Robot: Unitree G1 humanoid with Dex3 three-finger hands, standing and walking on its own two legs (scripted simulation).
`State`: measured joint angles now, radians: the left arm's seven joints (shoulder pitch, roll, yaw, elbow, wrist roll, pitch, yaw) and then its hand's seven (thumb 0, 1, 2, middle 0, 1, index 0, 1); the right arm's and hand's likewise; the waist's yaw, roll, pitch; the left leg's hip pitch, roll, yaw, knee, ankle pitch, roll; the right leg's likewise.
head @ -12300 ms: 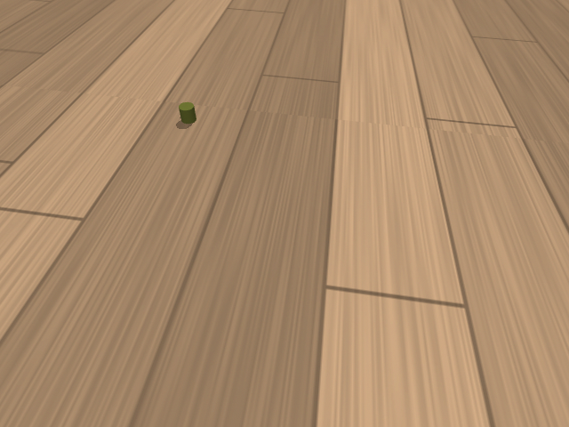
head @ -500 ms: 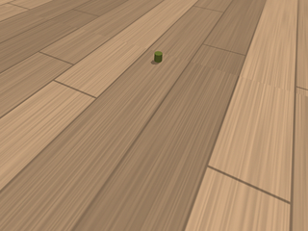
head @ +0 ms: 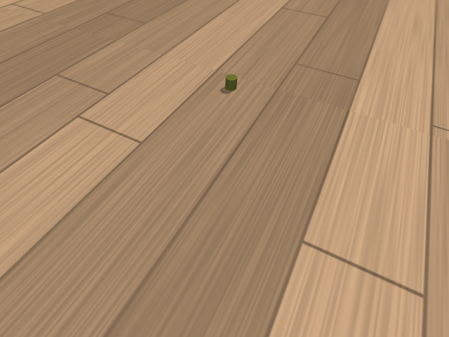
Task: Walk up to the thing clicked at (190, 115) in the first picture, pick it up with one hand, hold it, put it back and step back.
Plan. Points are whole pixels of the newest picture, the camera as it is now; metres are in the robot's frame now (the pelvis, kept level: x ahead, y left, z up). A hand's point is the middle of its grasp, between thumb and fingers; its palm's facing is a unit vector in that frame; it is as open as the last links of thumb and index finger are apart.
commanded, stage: stand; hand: left
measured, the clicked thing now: (230, 81) +2.02 -0.06 -0.74
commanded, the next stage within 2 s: walk up in 0.24 s
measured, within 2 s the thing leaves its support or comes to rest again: neither
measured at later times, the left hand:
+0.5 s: hand (81, 329) +0.17 +0.27 -0.12, palm faces -0.22 -0.85 -0.47, open 7.4 cm
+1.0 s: hand (132, 200) +0.49 +0.25 -0.17, palm faces -0.51 -0.69 -0.52, open 7.4 cm
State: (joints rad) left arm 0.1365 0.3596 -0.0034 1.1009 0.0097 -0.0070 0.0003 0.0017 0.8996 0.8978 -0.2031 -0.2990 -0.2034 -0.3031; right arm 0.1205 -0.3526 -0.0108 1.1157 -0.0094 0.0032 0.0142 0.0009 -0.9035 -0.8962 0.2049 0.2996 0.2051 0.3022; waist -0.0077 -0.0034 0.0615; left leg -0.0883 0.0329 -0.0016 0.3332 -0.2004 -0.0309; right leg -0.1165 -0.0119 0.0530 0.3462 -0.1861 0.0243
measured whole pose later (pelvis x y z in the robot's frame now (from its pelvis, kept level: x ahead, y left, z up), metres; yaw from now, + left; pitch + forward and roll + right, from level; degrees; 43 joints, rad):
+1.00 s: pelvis +0.34 -0.02 -0.05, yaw -33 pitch +0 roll -2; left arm 0.44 0.45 0.05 0.95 0.02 -0.08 0.03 0.00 0.89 0.90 -0.21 -0.30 -0.21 -0.30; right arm 0.09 -0.51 -0.10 0.74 -0.06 0.02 0.19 0.00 -0.90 -0.90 0.20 0.30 0.21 0.30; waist 0.01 0.10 0.05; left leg -0.57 0.09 -0.05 0.70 -0.13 -0.04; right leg -0.02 -0.14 0.14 0.56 -0.52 0.07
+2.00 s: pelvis +0.92 -0.05 -0.04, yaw -62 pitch +0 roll +0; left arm 0.30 0.46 0.05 0.95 0.00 -0.06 0.09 0.00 0.90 0.90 -0.21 -0.30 -0.21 -0.30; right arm 0.25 -0.43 -0.09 0.73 -0.09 0.06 0.08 0.00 -0.90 -0.90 0.21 0.30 0.21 0.30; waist -0.11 0.05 0.07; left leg -0.41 0.04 0.17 0.77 -0.36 0.07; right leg -0.57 -0.05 -0.15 0.98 -0.43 -0.06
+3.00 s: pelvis +1.37 +0.13 -0.07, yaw -79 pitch -1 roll -1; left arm 0.30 0.48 0.07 0.80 0.05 -0.05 0.09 0.00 0.89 0.90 -0.21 -0.30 -0.21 -0.30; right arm 0.23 -0.51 -0.12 0.67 -0.07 0.11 0.10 0.00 -0.90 -0.90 0.21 0.30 0.21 0.30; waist -0.01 0.10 0.09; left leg -0.47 0.11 -0.07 1.03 -0.51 0.02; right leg -0.59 -0.15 0.08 0.85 -0.26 0.00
